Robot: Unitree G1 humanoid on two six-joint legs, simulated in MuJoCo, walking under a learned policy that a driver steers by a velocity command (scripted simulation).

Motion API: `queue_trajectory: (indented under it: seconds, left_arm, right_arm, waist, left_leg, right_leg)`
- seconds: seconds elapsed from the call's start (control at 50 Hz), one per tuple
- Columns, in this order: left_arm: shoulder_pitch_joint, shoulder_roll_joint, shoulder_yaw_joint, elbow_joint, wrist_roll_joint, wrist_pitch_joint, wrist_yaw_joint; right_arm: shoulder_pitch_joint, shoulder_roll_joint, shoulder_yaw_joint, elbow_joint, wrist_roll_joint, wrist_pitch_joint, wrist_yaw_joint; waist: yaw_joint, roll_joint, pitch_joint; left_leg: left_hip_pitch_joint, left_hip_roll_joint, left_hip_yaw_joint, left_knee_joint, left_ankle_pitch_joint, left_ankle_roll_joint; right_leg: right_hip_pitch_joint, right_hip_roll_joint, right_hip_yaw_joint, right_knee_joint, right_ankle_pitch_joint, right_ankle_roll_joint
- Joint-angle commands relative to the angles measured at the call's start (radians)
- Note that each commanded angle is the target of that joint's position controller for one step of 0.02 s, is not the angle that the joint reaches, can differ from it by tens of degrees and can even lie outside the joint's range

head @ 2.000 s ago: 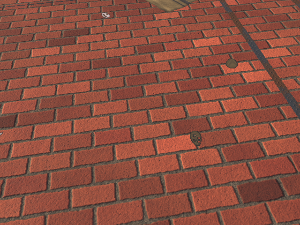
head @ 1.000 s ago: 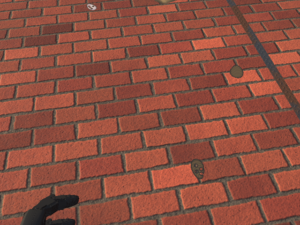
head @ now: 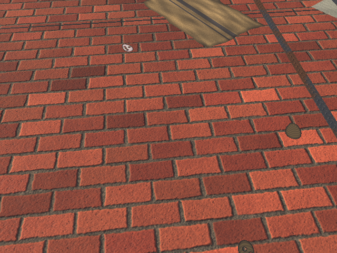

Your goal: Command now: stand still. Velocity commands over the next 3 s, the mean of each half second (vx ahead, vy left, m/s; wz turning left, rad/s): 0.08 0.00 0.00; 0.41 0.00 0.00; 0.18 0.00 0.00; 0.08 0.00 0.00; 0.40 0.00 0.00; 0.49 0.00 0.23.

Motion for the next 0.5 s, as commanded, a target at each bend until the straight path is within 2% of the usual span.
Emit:
queue_trajectory:
  seconds: [0.02,0.28,0.3,0.32,0.34,0.36,0.38,0.4,0.42,0.44,0.46,0.48,0.5]
  left_arm:
    - [0.040,0.103,0.014,-0.012,0.001,-0.010,0.004]
    - [0.104,0.065,0.004,0.017,0.002,-0.023,0.007]
    - [0.130,0.058,0.003,0.028,0.001,-0.022,0.007]
    - [0.139,0.073,0.009,0.029,-0.005,-0.020,0.010]
    - [0.135,0.096,0.017,0.018,-0.010,-0.019,0.013]
    - [0.148,0.108,0.022,0.009,-0.014,-0.022,0.015]
    - [0.179,0.130,0.031,0.009,-0.019,-0.030,0.014]
    - [0.200,0.165,0.045,0.011,-0.025,-0.041,0.013]
    - [0.192,0.183,0.055,0.008,-0.028,-0.050,0.012]
    - [0.178,0.169,0.055,-0.003,-0.024,-0.059,0.010]
    - [0.160,0.156,0.054,-0.013,-0.027,-0.067,0.005]
    - [0.139,0.144,0.053,-0.023,-0.034,-0.071,0.000]
    - [0.110,0.144,0.054,-0.032,-0.040,-0.069,-0.005]
  right_arm:
    - [-0.010,-0.108,-0.021,-0.024,0.000,-0.006,-0.005]
    - [0.009,-0.091,-0.014,0.050,0.002,-0.001,-0.011]
    - [0.027,-0.082,-0.012,0.064,0.002,0.000,-0.011]
    - [0.034,-0.089,-0.015,0.070,0.006,0.002,-0.013]
    - [0.035,-0.095,-0.018,0.070,0.010,-0.001,-0.013]
    - [0.014,-0.095,-0.019,0.062,0.009,-0.008,-0.012]
    - [-0.015,-0.080,-0.016,0.047,0.011,-0.023,-0.006]
    - [-0.035,-0.055,-0.012,0.037,0.016,-0.040,0.003]
    - [-0.049,-0.051,-0.011,0.028,0.019,-0.055,0.013]
    - [-0.045,-0.055,-0.014,0.024,0.026,-0.067,0.021]
    - [-0.039,-0.050,-0.012,0.020,0.034,-0.077,0.027]
    - [-0.023,-0.051,-0.013,0.022,0.039,-0.086,0.032]
    - [0.024,-0.050,-0.017,0.041,0.041,-0.093,0.034]
  waist:
    - [-0.002,0.006,-0.026]
    - [-0.009,0.000,0.004]
    - [-0.007,-0.005,-0.017]
    - [-0.006,-0.018,0.001]
    - [-0.003,-0.041,0.032]
    - [0.010,-0.054,0.071]
    - [0.026,-0.092,0.098]
    - [0.034,-0.161,0.112]
    - [0.033,-0.183,0.140]
    - [0.023,-0.167,0.150]
    - [0.010,-0.162,0.160]
    - [-0.008,-0.146,0.153]
    - [-0.040,-0.131,0.134]
  left_leg:
    - [0.101,0.044,-0.044,-0.066,0.199,0.032]
    - [0.085,0.036,-0.041,-0.089,0.107,0.025]
    - [0.091,0.022,-0.027,-0.088,-0.009,0.025]
    - [0.061,-0.002,-0.006,-0.065,-0.171,0.028]
    - [0.003,-0.021,0.012,-0.035,-0.319,0.033]
    - [-0.066,-0.026,0.017,-0.002,-0.386,0.038]
    - [-0.131,-0.031,0.032,0.062,-0.355,0.037]
    - [-0.182,-0.035,0.072,0.184,-0.236,0.029]
    - [-0.229,0.011,0.045,0.273,-0.179,0.038]
    - [-0.273,0.040,0.023,0.316,-0.208,0.051]
    - [-0.287,0.061,0.010,0.285,-0.245,0.065]
    - [-0.240,0.063,0.019,0.188,-0.247,0.075]
    - [-0.103,0.037,0.062,0.055,-0.185,0.079]
  right_leg:
    - [-0.110,-0.026,0.025,-0.099,0.135,-0.015]
    - [-0.141,-0.021,0.021,-0.124,0.067,-0.018]
    - [-0.135,-0.016,0.016,-0.133,-0.032,-0.024]
    - [-0.150,-0.014,0.024,-0.137,-0.164,-0.042]
    - [-0.170,-0.030,0.054,-0.148,-0.303,-0.070]
    - [-0.184,-0.065,0.107,-0.180,-0.413,-0.100]
    - [-0.166,-0.129,0.200,-0.229,-0.478,-0.138]
    - [-0.134,-0.230,0.330,-0.301,-0.514,-0.189]
    - [-0.132,-0.314,0.425,-0.341,-0.489,-0.233]
    - [-0.110,-0.340,0.448,-0.349,-0.439,-0.246]
    - [-0.091,-0.336,0.429,-0.334,-0.374,-0.235]
    - [-0.086,-0.303,0.368,-0.308,-0.309,-0.206]
    - [-0.132,-0.249,0.279,-0.269,-0.248,-0.172]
